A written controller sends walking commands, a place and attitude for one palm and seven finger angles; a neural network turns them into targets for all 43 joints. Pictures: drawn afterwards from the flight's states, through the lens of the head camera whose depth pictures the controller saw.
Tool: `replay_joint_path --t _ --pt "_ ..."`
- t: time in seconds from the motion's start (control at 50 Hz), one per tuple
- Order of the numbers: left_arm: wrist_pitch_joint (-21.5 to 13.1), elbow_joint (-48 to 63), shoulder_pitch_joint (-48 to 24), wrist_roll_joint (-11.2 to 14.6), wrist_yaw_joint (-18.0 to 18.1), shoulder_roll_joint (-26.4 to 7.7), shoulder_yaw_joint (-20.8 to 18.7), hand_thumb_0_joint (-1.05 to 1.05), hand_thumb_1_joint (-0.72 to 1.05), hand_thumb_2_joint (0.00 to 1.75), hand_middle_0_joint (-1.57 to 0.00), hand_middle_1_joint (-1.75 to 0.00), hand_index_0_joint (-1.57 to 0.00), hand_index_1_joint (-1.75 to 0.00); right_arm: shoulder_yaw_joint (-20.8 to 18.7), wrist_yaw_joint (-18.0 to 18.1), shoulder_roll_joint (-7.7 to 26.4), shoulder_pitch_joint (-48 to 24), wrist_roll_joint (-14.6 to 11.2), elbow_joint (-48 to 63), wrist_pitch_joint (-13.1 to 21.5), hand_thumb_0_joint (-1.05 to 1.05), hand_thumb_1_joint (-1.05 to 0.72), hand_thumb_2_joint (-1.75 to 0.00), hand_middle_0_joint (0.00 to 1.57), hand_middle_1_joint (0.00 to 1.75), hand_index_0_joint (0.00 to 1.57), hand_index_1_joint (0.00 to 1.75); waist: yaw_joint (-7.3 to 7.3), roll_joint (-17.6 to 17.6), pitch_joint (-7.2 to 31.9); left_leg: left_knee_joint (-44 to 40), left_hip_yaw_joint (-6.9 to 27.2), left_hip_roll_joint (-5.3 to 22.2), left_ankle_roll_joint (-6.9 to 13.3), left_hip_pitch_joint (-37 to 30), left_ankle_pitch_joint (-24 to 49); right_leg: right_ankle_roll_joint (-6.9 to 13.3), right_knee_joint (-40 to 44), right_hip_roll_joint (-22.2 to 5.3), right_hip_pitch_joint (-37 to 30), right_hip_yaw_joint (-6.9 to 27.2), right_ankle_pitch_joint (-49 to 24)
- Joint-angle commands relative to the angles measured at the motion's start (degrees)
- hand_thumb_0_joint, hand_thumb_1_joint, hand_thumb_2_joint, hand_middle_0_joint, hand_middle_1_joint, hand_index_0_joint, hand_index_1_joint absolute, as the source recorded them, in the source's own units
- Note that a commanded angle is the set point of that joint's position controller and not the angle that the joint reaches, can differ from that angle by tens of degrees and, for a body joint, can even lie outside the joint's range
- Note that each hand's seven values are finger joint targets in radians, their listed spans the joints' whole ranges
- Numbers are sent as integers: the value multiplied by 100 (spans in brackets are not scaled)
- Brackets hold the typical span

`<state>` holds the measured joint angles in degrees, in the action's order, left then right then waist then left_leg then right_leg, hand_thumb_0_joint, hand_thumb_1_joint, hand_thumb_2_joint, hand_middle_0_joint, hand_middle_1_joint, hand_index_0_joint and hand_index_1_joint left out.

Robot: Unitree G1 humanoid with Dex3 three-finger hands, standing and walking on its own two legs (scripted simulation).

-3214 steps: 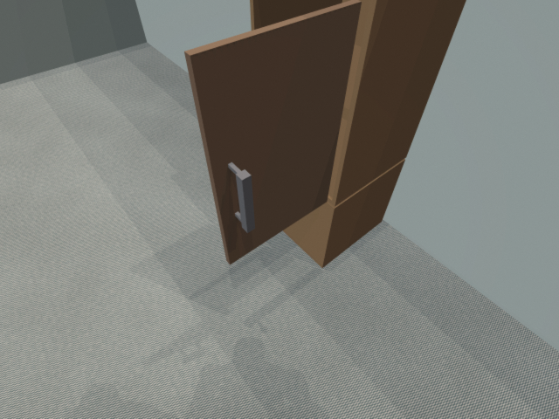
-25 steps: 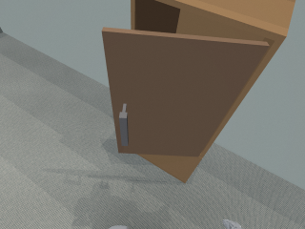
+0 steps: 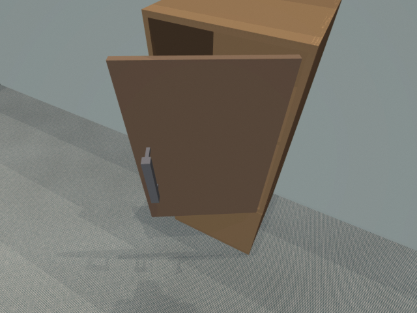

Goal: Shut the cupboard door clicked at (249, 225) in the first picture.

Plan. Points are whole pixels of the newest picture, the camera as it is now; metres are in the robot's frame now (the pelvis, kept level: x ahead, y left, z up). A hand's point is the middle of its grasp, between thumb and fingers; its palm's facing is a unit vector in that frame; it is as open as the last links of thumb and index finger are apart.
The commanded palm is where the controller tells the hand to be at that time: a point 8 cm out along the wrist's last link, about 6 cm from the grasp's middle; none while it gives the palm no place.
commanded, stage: come to a stop and stand still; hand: left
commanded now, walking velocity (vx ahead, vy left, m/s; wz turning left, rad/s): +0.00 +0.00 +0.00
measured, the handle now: (151, 176) +0.48 +0.18 -0.08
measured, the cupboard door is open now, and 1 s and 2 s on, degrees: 30 30 30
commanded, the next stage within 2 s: look again from close up in 0.30 s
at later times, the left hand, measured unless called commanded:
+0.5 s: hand out of the picture -0.01 +0.15 -0.18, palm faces +0.02 -0.99 -0.16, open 7.4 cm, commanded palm none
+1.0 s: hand out of the picture +0.02 +0.23 -0.18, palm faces +0.08 -0.97 -0.22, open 7.4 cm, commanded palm +0.10 +0.26 -0.07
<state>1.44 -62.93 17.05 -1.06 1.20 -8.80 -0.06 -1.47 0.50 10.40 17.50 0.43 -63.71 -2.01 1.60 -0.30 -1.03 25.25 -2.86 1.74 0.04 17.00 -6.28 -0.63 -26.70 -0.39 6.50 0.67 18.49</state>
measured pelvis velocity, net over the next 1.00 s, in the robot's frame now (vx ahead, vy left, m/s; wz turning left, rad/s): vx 0.00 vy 0.03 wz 0.02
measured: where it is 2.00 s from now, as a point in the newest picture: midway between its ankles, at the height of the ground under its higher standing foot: outside the picture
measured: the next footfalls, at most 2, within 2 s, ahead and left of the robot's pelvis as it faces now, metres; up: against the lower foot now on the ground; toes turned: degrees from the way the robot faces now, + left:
none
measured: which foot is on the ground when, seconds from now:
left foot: down 0.00-1.00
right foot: down 0.00-1.00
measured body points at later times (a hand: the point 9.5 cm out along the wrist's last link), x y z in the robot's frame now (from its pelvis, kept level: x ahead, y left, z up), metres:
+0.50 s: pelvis +0.01 +0.00 +0.00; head +0.03 +0.01 +0.45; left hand -0.01 +0.20 -0.17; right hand +0.01 -0.22 -0.16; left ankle +0.08 +0.12 -0.74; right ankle -0.04 -0.13 -0.74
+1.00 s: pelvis +0.00 +0.03 -0.01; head +0.01 +0.05 +0.44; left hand +0.01 +0.28 -0.16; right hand +0.09 -0.21 -0.14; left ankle +0.08 +0.12 -0.74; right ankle -0.04 -0.13 -0.74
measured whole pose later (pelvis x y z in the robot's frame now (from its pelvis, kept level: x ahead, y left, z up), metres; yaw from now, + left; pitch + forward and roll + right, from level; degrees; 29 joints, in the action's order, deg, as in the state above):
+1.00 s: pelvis +0.00 +0.03 -0.01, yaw +1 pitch -1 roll -1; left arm 4.6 -46.7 22.0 -0.3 1.5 -13.0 -2.2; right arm 0.4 0.4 10.4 11.8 0.0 -54.6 0.7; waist -0.9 1.7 -2.4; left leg 31.4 -2.6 0.5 2.2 20.4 -9.7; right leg -2.2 -29.1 -1.7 7.7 0.2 19.9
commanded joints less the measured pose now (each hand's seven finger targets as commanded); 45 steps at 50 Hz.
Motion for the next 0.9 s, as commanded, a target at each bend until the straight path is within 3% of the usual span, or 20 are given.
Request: replay_joint_path --t 0.0,0.08,0.18,0.36,0.38,0.4,0.42,0.44,0.46,0.48,0.5,0.52,0.58,0.62,0.68,0.88 --pt "-68 184 75 30 84 -645 -167 0 90 90 -20 -30 -20 -30 -49 84 426 284 31 64 113 0 -90 -90 20 30 20 30 -34 234 -817 -419 523 271 -1 -420 -927 335 1151 -501 1423 601 964" --pt "-78 58 255 59 83 -532 -173 0 90 90 -20 -30 -20 -30 -17 132 341 448 45 -20 159 0 -90 -90 20 30 20 30 -89 -28 -646 -531 579 283 -6 -300 -887 342 1005 -469 1075 542 643" --pt "-79 -34 390 62 90 -411 -170 0 90 90 -20 -30 -20 -30 -20 166 262 561 43 -65 173 0 -90 -90 20 30 20 30 -118 -107 -624 -578 613 307 5 -265 -910 335 948 -431 961 480 471" --pt "-130 -108 548 60 120 -262 -139 0 90 90 -20 -30 -20 -30 -21 197 228 478 11 -53 228 0 -90 -90 20 30 20 30 -117 27 -444 -382 588 399 59 -548 -125 298 890 -428 771 415 -278" --pt "-350 -125 962 -57 291 -429 -50 0 90 90 -20 -30 -20 -30 21 83 317 -367 -3 390 331 0 -90 -90 20 30 20 30 -417 -364 -676 867 343 295 -71 -205 -28 248 1099 -704 1081 856 -1796" --pt "-456 76 685 -53 301 -663 -106 0 90 90 -20 -30 -20 -30 60 70 163 -161 30 646 339 0 -90 -90 20 30 20 30 21 -364 -410 761 371 252 -54 -255 99 295 762 -951 730 800 -3762" --pt "-493 171 641 -21 292 -574 -82 0 90 90 -20 -30 -20 -30 73 87 28 247 42 584 382 0 -90 -90 20 30 20 30 62 192 192 586 301 257 83 -410 77 295 227 -794 221 498 -4060" --pt "-509 204 708 24 282 -482 -60 0 90 90 -20 -30 -20 -30 50 103 141 323 36 583 410 0 -90 -90 20 30 20 30 -1 666 660 648 354 272 162 -545 509 267 14 -660 -110 338 -4213" --pt "-487 248 730 31 279 -451 -64 0 90 90 -20 -30 -20 -30 20 111 258 331 12 606 420 0 -90 -90 20 30 20 30 -19 609 795 669 379 315 201 -623 863 267 -67 -605 -139 290 -3847" --pt "-450 277 752 32 270 -441 -53 0 90 90 -20 -30 -20 -30 24 121 278 232 -9 595 408 0 -90 -90 20 30 20 30 -55 590 552 659 406 346 221 -598 943 259 -12 -562 59 270 -3361" --pt "-402 318 726 10 265 -418 -49 0 90 90 -20 -30 -20 -30 25 120 293 153 9 601 398 0 -90 -90 20 30 20 30 -77 166 155 573 405 357 227 -507 995 277 46 -508 334 251 -2717" --pt "-355 370 698 6 254 -452 -53 0 90 90 -20 -30 -20 -30 25 110 331 79 15 644 364 0 -90 -90 20 30 20 30 -89 -76 -133 482 493 364 232 -375 822 293 117 -429 562 266 -1849" --pt "-276 486 673 -4 207 -508 -40 0 90 90 -20 -30 -20 -30 -23 71 491 -146 28 839 291 0 -90 -90 20 30 20 30 -116 57 -565 105 711 351 242 -28 -425 320 330 -325 979 301 -159" --pt "-256 557 660 -23 192 -574 -49 0 90 90 -20 -30 -20 -30 -42 54 574 -184 49 918 282 0 -90 -90 20 30 20 30 -111 -124 -526 -10 767 340 248 -38 -712 330 302 -298 1018 305 56" --pt "-237 651 656 -20 167 -672 -51 0 90 90 -20 -30 -20 -30 -66 37 701 -303 52 1018 280 0 -90 -90 20 30 20 30 -147 -124 -342 -175 882 388 263 -79 -987 303 239 -278 981 276 135" --pt "-251 739 605 -11 109 -960 -68 0 90 90 -20 -30 -20 -30 -71 2 920 -559 30 1012 324 0 -90 -90 20 30 20 30 -212 -120 -2 -396 955 441 278 -277 -864 235 346 -353 758 226 -149"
